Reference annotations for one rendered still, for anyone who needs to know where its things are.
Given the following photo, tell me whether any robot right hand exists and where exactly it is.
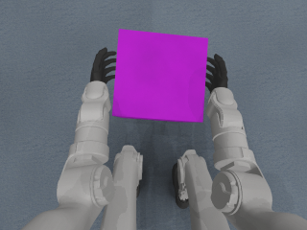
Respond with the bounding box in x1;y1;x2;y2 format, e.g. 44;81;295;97
205;54;228;94

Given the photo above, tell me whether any carton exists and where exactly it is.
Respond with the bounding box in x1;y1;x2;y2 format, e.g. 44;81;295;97
112;29;208;123

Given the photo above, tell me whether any robot right foot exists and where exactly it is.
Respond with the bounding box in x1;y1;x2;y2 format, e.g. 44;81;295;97
172;163;189;209

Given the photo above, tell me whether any robot left thigh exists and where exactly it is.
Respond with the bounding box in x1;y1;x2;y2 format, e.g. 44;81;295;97
100;150;143;230

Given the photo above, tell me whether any right robot forearm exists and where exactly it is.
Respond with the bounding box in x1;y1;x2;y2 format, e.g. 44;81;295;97
205;87;267;182

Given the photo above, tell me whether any robot left hand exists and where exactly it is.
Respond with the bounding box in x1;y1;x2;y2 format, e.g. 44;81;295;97
90;47;117;84

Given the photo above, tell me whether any robot right upper arm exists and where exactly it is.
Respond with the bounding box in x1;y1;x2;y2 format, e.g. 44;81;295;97
210;170;307;230

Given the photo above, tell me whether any left robot forearm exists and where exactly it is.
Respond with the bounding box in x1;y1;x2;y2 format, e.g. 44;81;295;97
57;80;111;201

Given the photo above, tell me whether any robot left upper arm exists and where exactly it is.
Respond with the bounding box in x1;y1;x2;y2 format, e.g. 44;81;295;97
21;163;115;230

